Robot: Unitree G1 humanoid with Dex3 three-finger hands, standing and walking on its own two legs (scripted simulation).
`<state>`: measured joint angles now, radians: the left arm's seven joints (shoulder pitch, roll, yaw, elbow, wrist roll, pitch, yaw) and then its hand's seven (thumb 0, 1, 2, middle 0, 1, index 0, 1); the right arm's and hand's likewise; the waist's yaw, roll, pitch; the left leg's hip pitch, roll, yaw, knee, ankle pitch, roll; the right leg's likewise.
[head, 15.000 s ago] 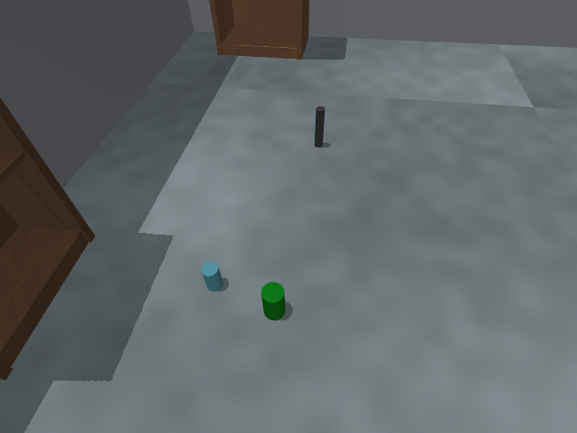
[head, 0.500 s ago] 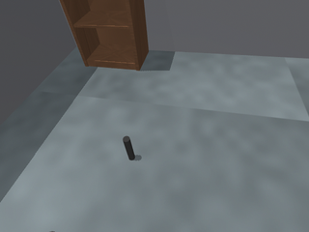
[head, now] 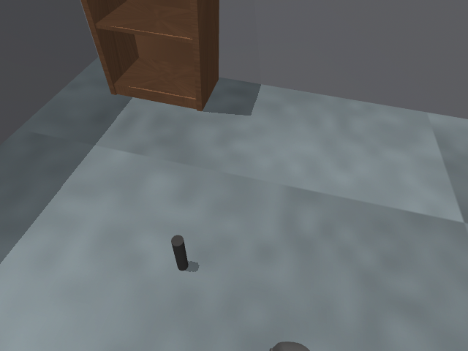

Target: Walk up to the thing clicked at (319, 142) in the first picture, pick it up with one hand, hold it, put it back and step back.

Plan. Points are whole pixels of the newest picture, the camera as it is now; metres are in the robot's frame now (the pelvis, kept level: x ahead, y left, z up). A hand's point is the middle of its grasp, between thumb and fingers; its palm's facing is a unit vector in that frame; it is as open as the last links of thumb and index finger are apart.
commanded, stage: walk up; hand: left
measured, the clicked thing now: (180, 254) +0.57 +0.20 -0.65
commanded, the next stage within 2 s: stand in 1.74 s
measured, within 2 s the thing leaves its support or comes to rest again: neither
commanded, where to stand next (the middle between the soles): +0.22 -0.01 m, yaw +1 degrees
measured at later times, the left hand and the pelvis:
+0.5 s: hand (107, 326) +0.20 +0.25 -0.14, palm faces -0.03 -0.90 -0.43, open 7.4 cm; pelvis +0.12 -0.03 -0.01, yaw +1 degrees
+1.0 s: hand (111, 318) +0.21 +0.25 -0.14, palm faces +0.03 -0.93 -0.36, open 7.4 cm; pelvis +0.15 -0.02 +0.01, yaw +2 degrees
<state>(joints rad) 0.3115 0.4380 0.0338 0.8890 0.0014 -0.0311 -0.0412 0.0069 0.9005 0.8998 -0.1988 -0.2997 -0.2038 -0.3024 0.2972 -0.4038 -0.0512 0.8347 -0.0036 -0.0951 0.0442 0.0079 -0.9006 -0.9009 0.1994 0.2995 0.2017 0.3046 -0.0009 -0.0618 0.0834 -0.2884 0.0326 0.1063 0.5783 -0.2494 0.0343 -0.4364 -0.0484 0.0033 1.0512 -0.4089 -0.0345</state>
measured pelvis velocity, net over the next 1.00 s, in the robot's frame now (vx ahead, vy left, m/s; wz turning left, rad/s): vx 0.15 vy -0.02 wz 0.03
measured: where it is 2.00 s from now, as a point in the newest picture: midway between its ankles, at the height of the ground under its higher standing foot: outside the picture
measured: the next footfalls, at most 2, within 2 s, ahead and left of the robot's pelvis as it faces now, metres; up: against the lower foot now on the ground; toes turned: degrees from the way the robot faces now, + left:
right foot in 0.22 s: +0.20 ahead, -0.16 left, +0.00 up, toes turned -1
left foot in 0.52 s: +0.21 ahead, +0.11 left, +0.00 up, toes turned +3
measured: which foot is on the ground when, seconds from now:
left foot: down 0.00-0.24, up 0.26-0.50, down 0.52-1.00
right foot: up 0.00-0.20, down 0.22-1.00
